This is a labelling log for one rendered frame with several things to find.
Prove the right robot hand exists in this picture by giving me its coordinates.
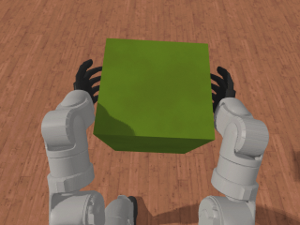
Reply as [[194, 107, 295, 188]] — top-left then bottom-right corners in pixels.
[[210, 66, 236, 113]]

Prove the carton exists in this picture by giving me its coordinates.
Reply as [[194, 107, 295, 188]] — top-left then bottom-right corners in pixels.
[[93, 37, 216, 154]]

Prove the left robot hand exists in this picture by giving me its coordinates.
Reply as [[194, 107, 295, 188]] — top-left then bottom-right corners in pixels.
[[73, 59, 102, 105]]

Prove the left robot thigh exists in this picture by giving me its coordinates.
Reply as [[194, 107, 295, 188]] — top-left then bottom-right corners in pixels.
[[104, 198, 134, 225]]

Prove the robot left upper arm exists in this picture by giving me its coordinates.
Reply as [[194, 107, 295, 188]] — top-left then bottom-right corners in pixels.
[[50, 190, 106, 225]]

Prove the robot left forearm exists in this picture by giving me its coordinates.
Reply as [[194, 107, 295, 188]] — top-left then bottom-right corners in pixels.
[[41, 89, 96, 225]]

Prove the robot right forearm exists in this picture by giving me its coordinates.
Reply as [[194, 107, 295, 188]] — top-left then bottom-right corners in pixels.
[[211, 97, 269, 225]]

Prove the robot left foot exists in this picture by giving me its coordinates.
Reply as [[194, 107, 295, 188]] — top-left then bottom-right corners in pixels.
[[128, 196, 138, 225]]

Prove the robot right upper arm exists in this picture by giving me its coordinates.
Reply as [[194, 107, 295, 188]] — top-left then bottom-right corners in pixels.
[[198, 195, 254, 225]]

